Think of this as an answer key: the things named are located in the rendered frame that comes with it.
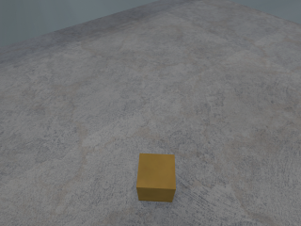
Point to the carton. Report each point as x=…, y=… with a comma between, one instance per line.
x=156, y=177

